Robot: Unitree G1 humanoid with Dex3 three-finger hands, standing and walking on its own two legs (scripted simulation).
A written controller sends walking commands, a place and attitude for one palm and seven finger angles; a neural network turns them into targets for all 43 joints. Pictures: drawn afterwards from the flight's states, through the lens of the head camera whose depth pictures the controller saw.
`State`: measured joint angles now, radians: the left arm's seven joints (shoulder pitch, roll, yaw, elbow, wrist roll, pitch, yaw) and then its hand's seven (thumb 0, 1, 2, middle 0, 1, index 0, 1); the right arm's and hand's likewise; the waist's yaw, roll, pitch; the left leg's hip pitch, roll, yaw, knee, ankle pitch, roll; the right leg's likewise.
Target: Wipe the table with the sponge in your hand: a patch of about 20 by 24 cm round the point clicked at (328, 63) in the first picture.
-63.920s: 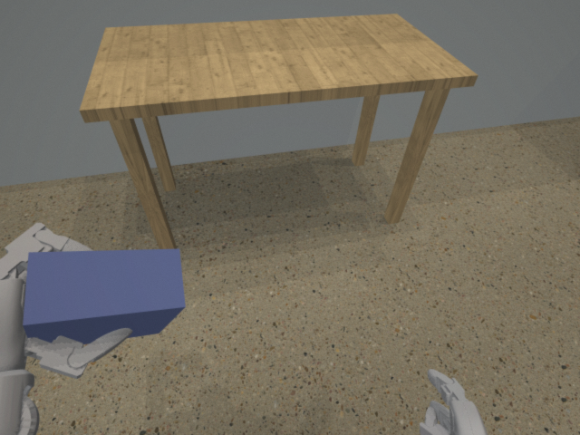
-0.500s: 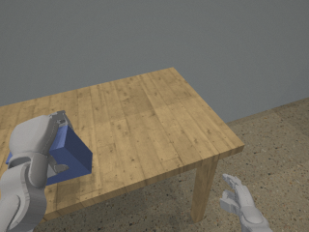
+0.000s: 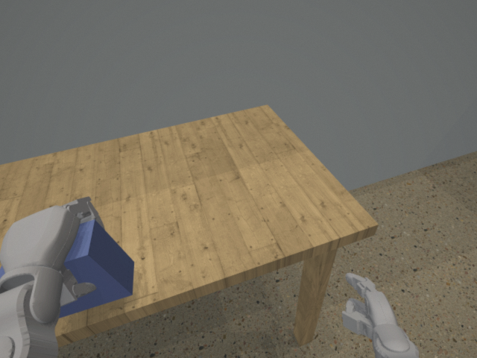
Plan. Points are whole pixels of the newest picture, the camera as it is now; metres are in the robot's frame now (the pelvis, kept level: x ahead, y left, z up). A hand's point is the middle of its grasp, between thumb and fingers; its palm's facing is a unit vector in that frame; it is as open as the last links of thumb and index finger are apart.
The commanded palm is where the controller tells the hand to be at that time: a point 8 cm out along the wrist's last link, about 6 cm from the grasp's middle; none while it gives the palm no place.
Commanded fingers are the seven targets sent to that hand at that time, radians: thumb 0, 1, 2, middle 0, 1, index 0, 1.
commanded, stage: bring the sponge back beside the body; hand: left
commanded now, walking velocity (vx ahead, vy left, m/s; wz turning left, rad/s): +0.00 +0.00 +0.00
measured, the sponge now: (82, 278) +0.19 +0.29 +0.08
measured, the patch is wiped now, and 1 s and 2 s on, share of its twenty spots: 1.00 1.00 1.00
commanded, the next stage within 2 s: step back with the hand held close in 0.30 s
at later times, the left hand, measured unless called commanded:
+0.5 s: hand (90, 248) +0.20 +0.26 +0.14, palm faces +0.26 -0.61 -0.75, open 10.2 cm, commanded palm +0.15 +0.28 +0.20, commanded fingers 0.00 0.10 1.30 -1.20 -1.60 -1.20 -1.60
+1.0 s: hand (51, 270) +0.15 +0.28 +0.16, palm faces +0.41 -0.82 -0.41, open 10.3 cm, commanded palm +0.10 +0.31 +0.20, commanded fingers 0.00 0.10 1.30 -1.20 -1.60 -1.20 -1.60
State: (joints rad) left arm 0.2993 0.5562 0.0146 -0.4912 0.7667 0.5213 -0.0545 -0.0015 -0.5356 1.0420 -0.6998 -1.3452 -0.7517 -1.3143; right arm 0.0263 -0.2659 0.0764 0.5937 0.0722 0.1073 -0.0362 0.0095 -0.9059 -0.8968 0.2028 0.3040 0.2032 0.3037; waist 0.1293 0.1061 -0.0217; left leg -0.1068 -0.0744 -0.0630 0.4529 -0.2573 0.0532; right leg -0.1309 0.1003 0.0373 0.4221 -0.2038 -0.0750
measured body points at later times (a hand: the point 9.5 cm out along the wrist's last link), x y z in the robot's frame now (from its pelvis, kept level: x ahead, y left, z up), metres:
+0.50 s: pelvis -0.01 -0.01 +0.00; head -0.03 -0.04 +0.45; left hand +0.18 +0.29 +0.18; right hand +0.25 -0.19 -0.06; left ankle +0.00 +0.09 -0.74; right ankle +0.02 -0.08 -0.74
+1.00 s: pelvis -0.05 +0.02 -0.02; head -0.07 +0.04 +0.43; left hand +0.12 +0.32 +0.18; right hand +0.09 -0.23 -0.10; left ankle +0.00 +0.09 -0.74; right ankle +0.01 -0.08 -0.74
